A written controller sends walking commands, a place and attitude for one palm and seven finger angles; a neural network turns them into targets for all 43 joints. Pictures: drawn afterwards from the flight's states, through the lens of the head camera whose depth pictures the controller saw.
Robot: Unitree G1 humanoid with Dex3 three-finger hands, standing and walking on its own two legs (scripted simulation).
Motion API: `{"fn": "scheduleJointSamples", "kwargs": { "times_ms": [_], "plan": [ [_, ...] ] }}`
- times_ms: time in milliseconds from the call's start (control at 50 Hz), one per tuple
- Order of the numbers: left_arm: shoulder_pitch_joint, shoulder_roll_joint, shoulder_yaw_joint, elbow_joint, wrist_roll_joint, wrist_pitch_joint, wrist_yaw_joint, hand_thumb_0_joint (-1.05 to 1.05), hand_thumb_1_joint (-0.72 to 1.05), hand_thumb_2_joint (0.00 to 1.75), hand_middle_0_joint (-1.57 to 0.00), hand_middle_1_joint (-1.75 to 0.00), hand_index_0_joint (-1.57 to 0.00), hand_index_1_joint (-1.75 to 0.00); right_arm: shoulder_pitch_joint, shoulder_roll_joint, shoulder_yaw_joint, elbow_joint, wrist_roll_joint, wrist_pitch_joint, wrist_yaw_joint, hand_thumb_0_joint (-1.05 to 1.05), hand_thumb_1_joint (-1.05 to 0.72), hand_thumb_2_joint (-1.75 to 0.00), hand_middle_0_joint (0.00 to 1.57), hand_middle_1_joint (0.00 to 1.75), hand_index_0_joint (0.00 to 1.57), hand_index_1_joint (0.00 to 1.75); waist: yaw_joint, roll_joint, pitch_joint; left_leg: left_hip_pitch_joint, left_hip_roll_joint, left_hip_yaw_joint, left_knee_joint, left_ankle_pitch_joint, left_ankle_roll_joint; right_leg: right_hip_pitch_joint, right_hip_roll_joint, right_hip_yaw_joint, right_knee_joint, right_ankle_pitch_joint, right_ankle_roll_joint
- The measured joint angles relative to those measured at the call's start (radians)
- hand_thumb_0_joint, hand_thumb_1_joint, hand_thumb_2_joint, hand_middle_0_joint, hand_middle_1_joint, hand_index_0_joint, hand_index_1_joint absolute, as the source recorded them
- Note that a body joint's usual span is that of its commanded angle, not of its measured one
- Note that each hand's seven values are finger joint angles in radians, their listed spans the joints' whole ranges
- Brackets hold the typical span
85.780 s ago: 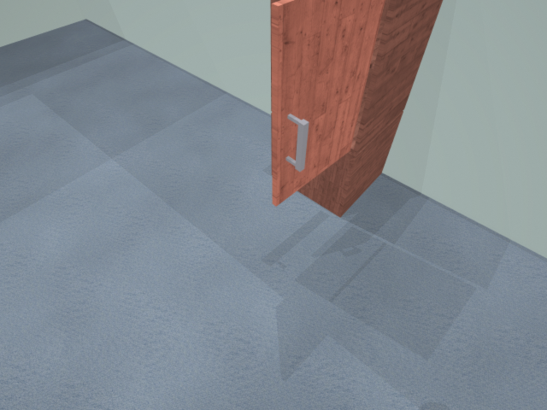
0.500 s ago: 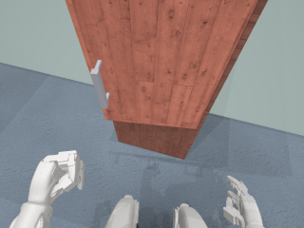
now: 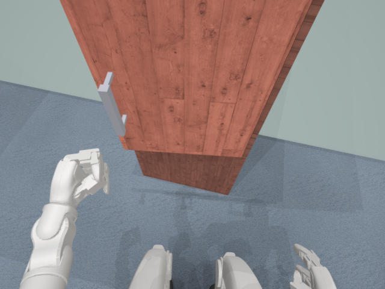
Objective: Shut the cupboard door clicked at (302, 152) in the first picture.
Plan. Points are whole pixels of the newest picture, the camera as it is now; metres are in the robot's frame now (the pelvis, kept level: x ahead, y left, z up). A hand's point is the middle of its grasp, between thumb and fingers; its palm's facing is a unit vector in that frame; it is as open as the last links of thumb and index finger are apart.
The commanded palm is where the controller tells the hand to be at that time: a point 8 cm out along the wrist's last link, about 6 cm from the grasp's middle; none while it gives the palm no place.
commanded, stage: bring the fist close to the handle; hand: left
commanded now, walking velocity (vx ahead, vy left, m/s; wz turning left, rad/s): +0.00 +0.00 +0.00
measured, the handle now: (115, 106) +0.50 +0.20 +0.03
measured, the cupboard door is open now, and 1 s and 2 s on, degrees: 10 10 0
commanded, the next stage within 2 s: push the door shut along its arc in 0.78 s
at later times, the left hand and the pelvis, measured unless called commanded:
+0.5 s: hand (127, 138) +0.41 +0.16 +0.03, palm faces -0.04 -1.00 -0.01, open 3.1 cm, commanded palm +0.39 +0.21 +0.03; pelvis +0.00 +0.01 +0.00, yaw -1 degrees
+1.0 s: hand (133, 143) +0.41 +0.15 +0.02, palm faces -0.06 -1.00 -0.04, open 3.1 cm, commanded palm +0.40 +0.21 +0.03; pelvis -0.01 +0.00 +0.00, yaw +0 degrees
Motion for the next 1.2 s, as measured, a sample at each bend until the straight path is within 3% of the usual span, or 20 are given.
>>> {"fn": "scheduleJointSamples", "kwargs": {
  "times_ms": [100, 240, 360, 480, 620, 700, 800, 1040, 1200],
  "plan": [
    [-0.070, -0.032, -0.037, 0.030, 0.020, -0.013, 0.010, 0.02, 0.90, 0.90, -1.30, -1.50, -1.30, -1.50, -0.014, -0.002, -0.007, 0.016, -0.005, -0.006, -0.005, 0.01, -0.91, -0.90, 0.21, 0.30, 0.20, 0.30, -0.010, -0.002, 0.011, -0.017, -0.001, 0.006, 0.002, 0.004, 0.005, -0.018, -0.002, 0.006, 0.002, 0.006, 0.005],
    [-0.241, -0.024, -0.001, 0.164, 0.072, -0.053, 0.089, 0.02, 0.90, 0.90, -1.30, -1.50, -1.30, -1.50, -0.028, 0.014, -0.001, 0.029, -0.018, 0.018, 0.011, 0.01, -0.91, -0.90, 0.20, 0.30, 0.20, 0.30, -0.028, -0.012, 0.004, -0.044, -0.001, 0.016, 0.010, 0.007, 0.008, -0.052, -0.003, 0.015, 0.018, 0.008, 0.008],
    [-0.341, 0.006, 0.015, 0.303, 0.079, -0.021, 0.085, 0.02, 0.90, 0.90, -1.30, -1.50, -1.30, -1.50, -0.011, 0.018, 0.005, 0.030, -0.014, 0.045, 0.018, 0.01, -0.91, -0.90, 0.21, 0.30, 0.20, 0.30, -0.038, -0.001, 0.010, -0.057, -0.001, 0.017, 0.005, 0.013, 0.010, -0.064, -0.003, 0.016, 0.011, 0.016, 0.010],
    [-0.409, -0.015, 0.021, 0.362, 0.087, -0.075, 0.090, 0.02, 0.90, 0.90, -1.30, -1.50, -1.30, -1.50, 0.013, 0.016, 0.000, 0.061, -0.021, 0.056, 0.022, 0.01, -0.91, -0.90, 0.21, 0.30, 0.20, 0.30, -0.044, 0.000, 0.007, -0.067, 0.000, 0.019, 0.003, 0.015, 0.011, -0.075, -0.002, 0.019, 0.009, 0.018, 0.011],
    [-0.386, -0.008, 0.051, 0.385, 0.100, -0.079, 0.091, 0.02, 0.90, 0.90, -1.29, -1.50, -1.30, -1.50, 0.037, 0.015, -0.011, 0.051, -0.019, 0.098, 0.037, 0.01, -0.91, -0.90, 0.21, 0.30, 0.20, 0.30, -0.056, 0.000, -0.001, -0.049, 0.006, 0.035, -0.010, 0.012, 0.011, -0.068, 0.004, 0.035, 0.002, 0.019, 0.012],
    [-0.336, -0.011, 0.048, 0.359, 0.088, -0.086, 0.094, 0.02, 0.90, 0.90, -1.29, -1.50, -1.30, -1.50, 0.046, 0.014, -0.015, 0.043, -0.015, 0.106, 0.038, 0.01, -0.91, -0.90, 0.20, 0.30, 0.20, 0.30, -0.049, 0.000, 0.007, -0.027, 0.005, 0.036, -0.028, 0.017, 0.010, -0.047, 0.004, 0.037, -0.013, 0.024, 0.012],
    [-0.330, -0.030, 0.012, 0.348, 0.086, -0.136, 0.100, 0.02, 0.90, 0.90, -1.30, -1.50, -1.30, -1.50, 0.034, 0.011, -0.016, 0.057, -0.018, 0.097, 0.034, 0.01, -0.91, -0.90, 0.20, 0.30, 0.20, 0.30, -0.033, -0.003, 0.009, -0.020, -0.001, 0.026, -0.032, 0.025, 0.008, -0.034, -0.002, 0.027, -0.019, 0.027, 0.009],
    [-0.475, -0.003, 0.020, 0.478, 0.130, -0.126, 0.092, 0.02, 0.90, 0.90, -1.30, -1.50, -1.30, -1.50, -0.030, 0.009, -0.005, 0.043, -0.022, 0.096, 0.020, 0.01, -0.91, -0.90, 0.20, 0.30, 0.20, 0.30, -0.056, -0.006, 0.019, -0.069, 0.000, 0.014, 0.003, 0.028, 0.000, -0.081, -0.001, 0.015, 0.019, 0.025, -0.001],
    [-0.600, 0.073, 0.060, 0.599, 0.117, -0.116, 0.014, 0.02, 0.90, 0.90, -1.32, -1.50, -1.30, -1.50, -0.003, 0.008, 0.007, 0.062, -0.016, 0.104, 0.015, 0.01, -0.91, -0.90, 0.20, 0.30, 0.20, 0.30, -0.068, 0.002, 0.017, -0.100, 0.005, 0.007, 0.023, 0.022, -0.004, -0.111, 0.003, 0.008, 0.037, 0.019, -0.006]
  ]
}}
